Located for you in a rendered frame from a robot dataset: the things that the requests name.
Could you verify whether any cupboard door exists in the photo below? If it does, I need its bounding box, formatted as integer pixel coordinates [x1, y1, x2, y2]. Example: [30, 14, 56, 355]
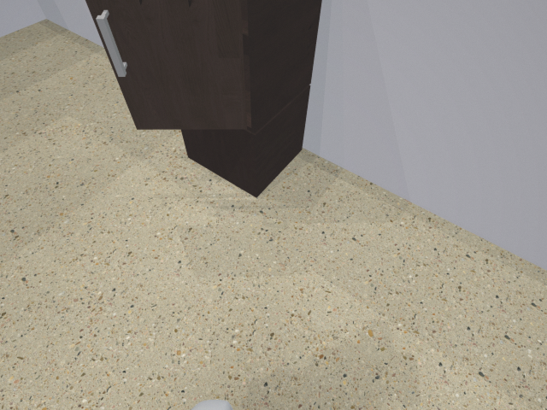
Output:
[85, 0, 247, 130]

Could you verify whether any handle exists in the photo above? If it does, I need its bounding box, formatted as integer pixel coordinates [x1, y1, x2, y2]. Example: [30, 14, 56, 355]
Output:
[96, 10, 127, 77]

